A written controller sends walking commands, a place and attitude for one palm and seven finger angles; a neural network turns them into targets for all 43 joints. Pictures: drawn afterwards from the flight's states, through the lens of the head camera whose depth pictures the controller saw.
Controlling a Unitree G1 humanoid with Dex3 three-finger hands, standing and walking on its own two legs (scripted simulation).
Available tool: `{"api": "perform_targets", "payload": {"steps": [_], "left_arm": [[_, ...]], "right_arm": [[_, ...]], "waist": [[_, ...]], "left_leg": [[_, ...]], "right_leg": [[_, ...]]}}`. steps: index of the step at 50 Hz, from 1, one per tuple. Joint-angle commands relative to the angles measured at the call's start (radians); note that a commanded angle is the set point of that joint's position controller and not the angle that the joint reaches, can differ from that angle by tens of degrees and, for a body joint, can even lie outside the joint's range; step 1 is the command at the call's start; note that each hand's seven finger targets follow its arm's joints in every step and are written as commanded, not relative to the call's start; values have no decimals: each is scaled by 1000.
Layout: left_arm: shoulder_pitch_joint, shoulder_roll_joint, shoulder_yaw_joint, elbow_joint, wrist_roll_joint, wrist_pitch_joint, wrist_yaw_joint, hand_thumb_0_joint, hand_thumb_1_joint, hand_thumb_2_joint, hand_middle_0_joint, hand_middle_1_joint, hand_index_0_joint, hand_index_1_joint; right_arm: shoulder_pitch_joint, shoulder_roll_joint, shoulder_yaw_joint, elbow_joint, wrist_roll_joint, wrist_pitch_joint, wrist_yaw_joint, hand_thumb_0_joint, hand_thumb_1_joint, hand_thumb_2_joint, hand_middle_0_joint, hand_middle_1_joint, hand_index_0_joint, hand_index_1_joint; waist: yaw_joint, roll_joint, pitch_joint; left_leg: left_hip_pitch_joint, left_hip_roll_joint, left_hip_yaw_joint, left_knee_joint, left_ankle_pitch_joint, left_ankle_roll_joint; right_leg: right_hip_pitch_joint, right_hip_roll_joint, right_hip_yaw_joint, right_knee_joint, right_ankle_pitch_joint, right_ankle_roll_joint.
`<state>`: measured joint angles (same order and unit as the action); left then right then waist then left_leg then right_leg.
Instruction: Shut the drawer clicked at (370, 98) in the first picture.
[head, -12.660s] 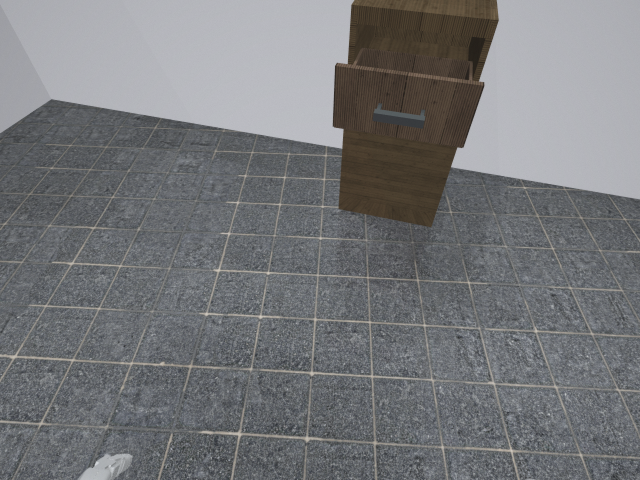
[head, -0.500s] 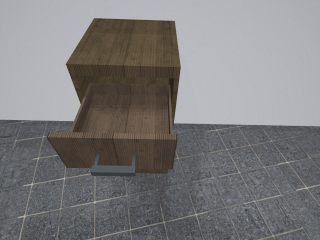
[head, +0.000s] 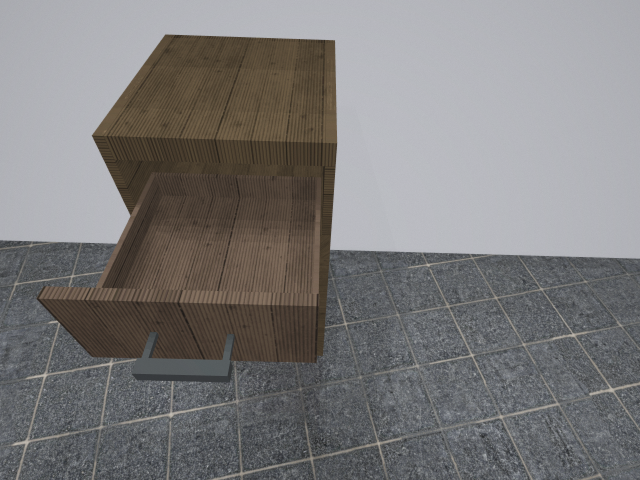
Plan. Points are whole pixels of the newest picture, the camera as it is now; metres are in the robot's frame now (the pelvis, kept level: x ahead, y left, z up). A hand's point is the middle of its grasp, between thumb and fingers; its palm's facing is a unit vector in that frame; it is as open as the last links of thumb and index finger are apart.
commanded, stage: come to a stop and stand still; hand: left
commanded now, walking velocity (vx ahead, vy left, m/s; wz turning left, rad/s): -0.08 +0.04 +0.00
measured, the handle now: (187, 355) +0.29 +0.21 -0.06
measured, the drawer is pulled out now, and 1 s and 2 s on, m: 0.30 0.30 0.30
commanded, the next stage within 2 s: look again from close up in 0.84 s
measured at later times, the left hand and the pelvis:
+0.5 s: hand out of the picture -0.02 +0.22 -0.17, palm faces +0.00 -0.97 -0.24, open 7.4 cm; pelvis -0.05 +0.03 -0.01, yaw -1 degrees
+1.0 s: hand out of the picture -0.10 +0.21 -0.17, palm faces +0.00 -0.98 -0.19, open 7.4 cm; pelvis -0.06 +0.04 +0.00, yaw -1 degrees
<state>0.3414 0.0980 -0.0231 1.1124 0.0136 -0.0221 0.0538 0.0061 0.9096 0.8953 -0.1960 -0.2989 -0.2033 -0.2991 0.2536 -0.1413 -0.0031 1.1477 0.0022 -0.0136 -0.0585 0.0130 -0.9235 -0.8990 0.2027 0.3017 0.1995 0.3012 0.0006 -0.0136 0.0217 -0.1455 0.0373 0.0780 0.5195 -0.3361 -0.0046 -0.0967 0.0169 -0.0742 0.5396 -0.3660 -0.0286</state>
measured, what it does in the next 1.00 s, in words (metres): shifts its weight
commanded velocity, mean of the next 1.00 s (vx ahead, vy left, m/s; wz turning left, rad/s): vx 0.00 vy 0.00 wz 0.00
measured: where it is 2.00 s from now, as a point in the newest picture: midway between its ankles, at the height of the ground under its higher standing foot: outside the picture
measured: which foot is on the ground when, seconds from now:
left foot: down 0.00-1.00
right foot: down 0.00-1.00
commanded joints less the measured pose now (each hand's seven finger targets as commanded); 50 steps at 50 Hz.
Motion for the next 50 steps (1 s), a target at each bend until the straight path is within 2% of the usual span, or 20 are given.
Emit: {"api": "perform_targets", "payload": {"steps": [1,3,5,8,9,10,11,12,13,14,15,16,17,18,19,21,26,33,36,50], "left_arm": [[89,135,34,-39,-7,-8,7,0,900,900,-200,-300,-200,-300],[73,132,31,-47,-5,-2,6,0,900,900,-200,-300,-200,-300],[75,138,31,-55,-4,-2,6,0,900,900,-200,-300,-200,-300],[93,154,31,-61,-2,-9,6,0,900,900,-200,-300,-200,-300],[94,165,34,-57,-3,-12,8,0,900,900,-200,-300,-200,-300],[119,195,48,-39,13,-33,40,0,900,900,-200,-300,-200,-300],[104,226,59,-92,14,-39,31,0,900,900,-200,-300,-200,-300],[72,235,53,-111,14,-38,21,0,900,900,-200,-300,-200,-300],[65,208,41,-112,12,-37,16,0,900,900,-200,-300,-200,-300],[38,206,42,-131,12,-37,14,0,900,900,-200,-300,-200,-300],[13,216,42,-144,5,-33,14,0,900,900,-200,-300,-200,-300],[2,204,38,-153,-4,-26,13,0,900,900,-200,-300,-200,-300],[-1,189,37,-165,-5,-20,11,0,900,900,-200,-300,-200,-300],[18,172,37,-164,-10,-5,10,0,900,900,-200,-300,-200,-300],[39,156,36,-162,-2,5,10,0,900,900,-200,-300,-200,-300],[23,170,29,-142,3,10,0,0,900,900,-200,-300,-200,-300],[-3,183,29,-152,4,17,-10,0,900,900,-200,-300,-200,-300],[45,171,31,-140,7,20,-18,0,900,900,-200,-300,-200,-300],[62,162,26,-122,5,13,-19,0,900,900,-200,-300,-200,-300],[97,131,12,-33,-2,-3,-9,0,900,900,-200,-300,-200,-300]], "right_arm": [[84,-73,-9,-32,3,-3,4,0,-900,-900,200,300,200,300],[77,-78,-8,-36,2,-3,6,0,-900,-900,200,300,200,300],[72,-79,-6,-43,0,-4,10,0,-900,-900,200,300,200,300],[72,-91,-3,-53,-3,-12,15,0,-900,-900,200,300,200,300],[65,-98,-6,-56,-3,-11,14,0,-900,-900,200,300,200,300],[-37,-153,-29,-147,0,-8,24,0,-900,-900,200,300,200,300],[-12,-73,-17,-187,-7,-3,34,0,-900,-900,200,300,200,300],[-32,-83,-21,-193,-12,5,38,0,-900,-900,200,300,200,300],[-16,-80,-17,-194,-11,6,41,0,-900,-900,200,300,200,300],[13,-80,-18,-196,-8,1,43,0,-900,-900,200,300,200,300],[54,-85,-20,-185,-7,-3,43,0,-900,-900,200,300,200,300],[84,-109,-22,-169,-10,-8,41,0,-900,-900,200,300,200,300],[114,-137,-26,-161,-16,-16,39,0,-900,-900,200,300,200,300],[84,-160,-23,-170,-17,-12,33,0,-900,-900,200,300,200,300],[37,-162,-18,-189,-17,-5,31,0,-900,-900,200,300,200,300],[-11,-130,-8,-198,-13,1,35,0,-900,-900,200,300,200,300],[52,-145,-9,-183,-21,5,46,0,-900,-900,200,300,200,300],[60,-170,-13,-172,-20,-5,44,0,-900,-900,200,300,200,300],[68,-160,-11,-156,-16,-9,44,0,-900,-900,200,300,200,300],[113,-103,5,-61,-4,-21,35,0,-900,-900,200,300,200,300]], "waist": [[-5,-23,32],[0,21,49],[3,26,36],[7,18,-63],[6,-23,-103],[19,-33,20],[8,-143,-22],[9,-91,-42],[-3,-118,-86],[-23,-104,-116],[-46,-109,-151],[-53,-57,-150],[-48,54,-161],[-17,104,-117],[9,80,-24],[9,53,122],[-10,3,174],[17,70,56],[17,46,26],[1,-9,44]], "left_leg": [[43,70,-42,-76,482,37],[64,84,-58,-103,530,41],[71,86,-67,-115,511,42],[110,74,-54,-86,603,45],[114,75,-49,-72,613,40],[-54,58,16,187,412,4],[-216,0,-49,215,-14,27],[-233,-1,-32,189,-62,36],[-200,4,-33,167,-70,34],[-173,-21,-25,102,-39,28],[-96,-31,-21,6,74,29],[-9,-5,-45,-34,230,40],[46,42,-91,-10,447,57],[6,116,-182,-24,504,100],[-85,128,-189,-43,397,113],[-174,68,-169,-74,171,77],[-199,42,-181,-176,-117,60],[-205,86,-266,-292,-217,85],[-165,76,-244,-270,-151,81],[-52,49,-157,-176,185,63]], "right_leg": [[-33,-163,110,-90,828,-4],[-65,-149,113,-118,657,-7],[-59,-147,115,-150,589,-9],[19,-158,106,-138,764,-4],[53,-163,100,-120,852,-6],[-64,-199,180,-154,1099,75],[78,-251,218,-94,1240,35],[105,-281,217,-83,1253,-12],[90,-257,184,-71,1132,-65],[101,-231,160,-35,1098,-84],[90,-203,133,20,1024,-71],[20,-166,117,59,836,-49],[-35,-122,101,87,623,-28],[-86,-80,77,39,320,-6],[-103,-61,83,-43,134,-5],[-153,-88,128,-122,72,-20],[-232,-83,143,-162,-148,-25],[-132,-61,86,-79,-47,-10],[-126,-77,105,-111,-12,-11],[-139,-113,132,-169,143,-4]]}}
